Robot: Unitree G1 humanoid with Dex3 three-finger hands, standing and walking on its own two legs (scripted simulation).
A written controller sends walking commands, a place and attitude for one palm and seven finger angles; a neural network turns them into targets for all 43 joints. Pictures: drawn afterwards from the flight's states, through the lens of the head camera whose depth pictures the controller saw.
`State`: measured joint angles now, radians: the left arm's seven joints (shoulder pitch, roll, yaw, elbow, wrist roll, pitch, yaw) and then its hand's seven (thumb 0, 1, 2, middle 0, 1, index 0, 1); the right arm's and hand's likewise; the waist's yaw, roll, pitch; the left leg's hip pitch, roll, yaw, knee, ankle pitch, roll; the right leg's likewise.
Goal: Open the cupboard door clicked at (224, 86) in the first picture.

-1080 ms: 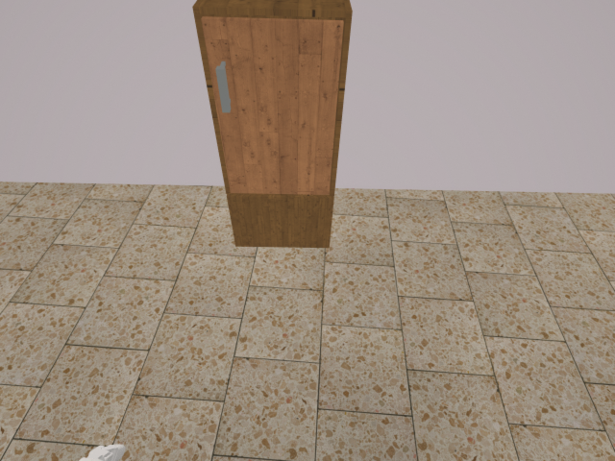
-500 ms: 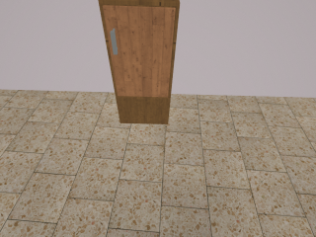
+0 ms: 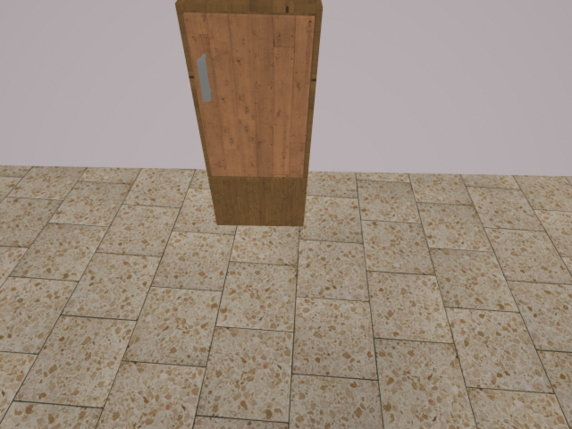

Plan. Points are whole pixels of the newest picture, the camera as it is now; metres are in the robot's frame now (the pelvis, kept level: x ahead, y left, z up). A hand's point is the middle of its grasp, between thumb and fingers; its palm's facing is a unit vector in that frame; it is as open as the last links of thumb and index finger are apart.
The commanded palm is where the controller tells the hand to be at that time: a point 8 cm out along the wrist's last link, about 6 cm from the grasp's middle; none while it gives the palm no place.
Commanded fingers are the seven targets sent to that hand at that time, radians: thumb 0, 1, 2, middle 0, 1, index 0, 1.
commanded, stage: look at it before walking up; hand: left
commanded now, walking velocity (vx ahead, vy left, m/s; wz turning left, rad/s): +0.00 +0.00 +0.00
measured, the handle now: (205, 77) +1.07 +0.32 -0.02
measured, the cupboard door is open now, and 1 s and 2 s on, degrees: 0 0 0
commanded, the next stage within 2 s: walk to a spot facing it in 0.36 s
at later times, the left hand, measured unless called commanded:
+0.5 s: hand out of the picture +0.08 +0.24 -0.16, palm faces -0.02 -0.94 -0.34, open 7.4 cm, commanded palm none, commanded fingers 0.00 0.90 0.90 -0.20 -0.30 -0.20 -0.30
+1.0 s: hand out of the picture +0.07 +0.27 -0.18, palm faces +0.21 -0.96 -0.18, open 7.4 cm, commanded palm none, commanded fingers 0.00 0.90 0.90 -0.20 -0.30 -0.20 -0.30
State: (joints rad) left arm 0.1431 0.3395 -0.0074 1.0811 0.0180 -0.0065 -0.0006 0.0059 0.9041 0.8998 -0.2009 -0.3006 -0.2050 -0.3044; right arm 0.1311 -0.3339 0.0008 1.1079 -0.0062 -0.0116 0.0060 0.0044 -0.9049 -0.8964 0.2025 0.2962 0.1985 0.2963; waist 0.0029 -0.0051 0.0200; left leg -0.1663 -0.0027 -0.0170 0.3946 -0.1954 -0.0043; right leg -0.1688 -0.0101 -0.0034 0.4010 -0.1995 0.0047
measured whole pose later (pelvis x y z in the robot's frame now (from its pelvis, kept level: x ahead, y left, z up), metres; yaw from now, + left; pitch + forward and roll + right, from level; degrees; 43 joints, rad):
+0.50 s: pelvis +0.01 -0.01 +0.00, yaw +0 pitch -2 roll +0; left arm 0.15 0.34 -0.01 1.09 0.02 -0.01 0.00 0.01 0.90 0.90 -0.20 -0.30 -0.21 -0.30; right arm 0.12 -0.34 0.00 1.11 0.00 -0.01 0.00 0.00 -0.91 -0.90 0.20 0.30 0.20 0.30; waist 0.01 0.00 0.03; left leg -0.15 0.01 -0.02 0.37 -0.19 -0.01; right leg -0.15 0.00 -0.01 0.38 -0.20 0.00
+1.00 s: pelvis +0.10 +0.07 +0.00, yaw +12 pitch +0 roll +0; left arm 0.29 0.22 0.04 1.06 0.04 0.00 -0.01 0.01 0.91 0.90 -0.20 -0.30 -0.20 -0.30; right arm 0.38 -0.14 -0.02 1.08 -0.01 -0.05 -0.01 0.00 -0.91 -0.90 0.20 0.30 0.20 0.30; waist -0.01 -0.05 0.02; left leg -0.18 -0.04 0.10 0.44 -0.27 0.08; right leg -0.51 -0.11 -0.06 1.12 -0.29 0.03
